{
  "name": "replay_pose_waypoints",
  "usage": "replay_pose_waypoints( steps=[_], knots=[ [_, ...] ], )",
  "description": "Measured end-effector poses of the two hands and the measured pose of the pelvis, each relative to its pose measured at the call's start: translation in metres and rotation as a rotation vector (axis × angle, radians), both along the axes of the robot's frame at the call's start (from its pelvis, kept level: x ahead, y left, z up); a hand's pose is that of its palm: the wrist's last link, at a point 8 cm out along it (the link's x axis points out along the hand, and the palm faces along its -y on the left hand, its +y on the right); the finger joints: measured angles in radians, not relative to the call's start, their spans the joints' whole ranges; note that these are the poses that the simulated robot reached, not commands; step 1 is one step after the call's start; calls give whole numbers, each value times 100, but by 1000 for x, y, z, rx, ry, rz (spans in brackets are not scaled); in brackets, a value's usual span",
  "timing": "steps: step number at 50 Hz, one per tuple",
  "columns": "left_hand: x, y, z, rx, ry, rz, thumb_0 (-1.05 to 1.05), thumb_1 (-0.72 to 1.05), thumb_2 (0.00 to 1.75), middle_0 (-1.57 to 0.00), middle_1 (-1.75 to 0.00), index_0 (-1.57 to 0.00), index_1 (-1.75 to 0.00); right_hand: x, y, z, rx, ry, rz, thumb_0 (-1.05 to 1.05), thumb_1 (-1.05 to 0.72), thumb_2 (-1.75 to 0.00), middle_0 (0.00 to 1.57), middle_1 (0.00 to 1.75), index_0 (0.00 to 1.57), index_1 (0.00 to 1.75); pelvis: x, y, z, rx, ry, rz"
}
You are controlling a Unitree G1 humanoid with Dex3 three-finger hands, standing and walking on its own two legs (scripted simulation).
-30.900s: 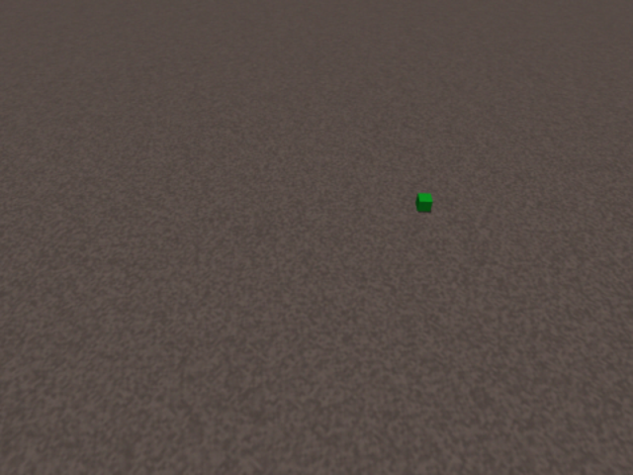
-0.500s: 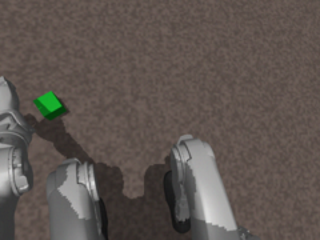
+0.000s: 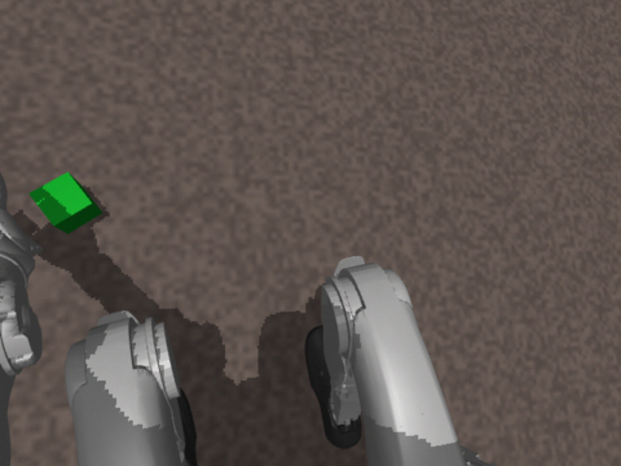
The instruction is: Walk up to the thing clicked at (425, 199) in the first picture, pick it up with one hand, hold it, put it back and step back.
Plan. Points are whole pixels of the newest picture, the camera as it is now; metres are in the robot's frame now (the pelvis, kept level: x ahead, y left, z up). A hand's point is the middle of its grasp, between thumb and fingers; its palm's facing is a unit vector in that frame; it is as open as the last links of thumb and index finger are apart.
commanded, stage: rise first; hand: left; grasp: from above
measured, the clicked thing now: (68, 203) +0.51 +0.26 -0.30
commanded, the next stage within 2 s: approach in 1.42 s
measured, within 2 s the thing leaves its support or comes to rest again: neither
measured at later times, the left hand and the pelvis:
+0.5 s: hand (0, 206) +0.47 +0.29 -0.17, palm faces -0.33 -0.24 -0.91, open 12.7 cm; pelvis +0.00 +0.00 +0.00, yaw +0 degrees
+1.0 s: hand out of the picture +0.46 +0.30 -0.17, palm faces -0.34 -0.24 -0.91, open 12.1 cm; pelvis +0.00 +0.00 +0.00, yaw +0 degrees
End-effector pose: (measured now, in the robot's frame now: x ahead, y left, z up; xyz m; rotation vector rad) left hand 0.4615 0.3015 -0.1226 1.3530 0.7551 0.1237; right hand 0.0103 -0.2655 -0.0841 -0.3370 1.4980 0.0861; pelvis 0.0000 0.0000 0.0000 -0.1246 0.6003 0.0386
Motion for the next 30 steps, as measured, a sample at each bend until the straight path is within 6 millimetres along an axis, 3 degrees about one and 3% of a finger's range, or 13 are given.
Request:
replay_pose_waypoints(
  steps=[19,30],
  knots=[
    [13,-7,4,1,-14,-12,0,-30,79,-33,-80,-32,-81,-5,1,2,11,3,-9,0,-90,-90,20,30,20,30,0,0,-1,-6,4,-3],
    [12,-4,7,2,-5,-17,0,-27,76,-36,-76,-35,-77,-6,0,2,18,5,-9,0,-90,-90,20,30,20,30,0,0,0,-3,3,-2]
  ],
)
